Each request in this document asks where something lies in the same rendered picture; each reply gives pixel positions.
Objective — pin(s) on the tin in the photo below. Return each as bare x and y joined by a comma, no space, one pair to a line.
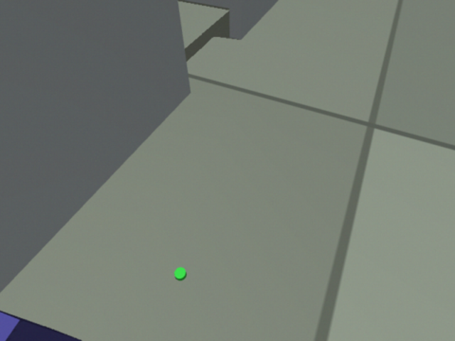
180,273

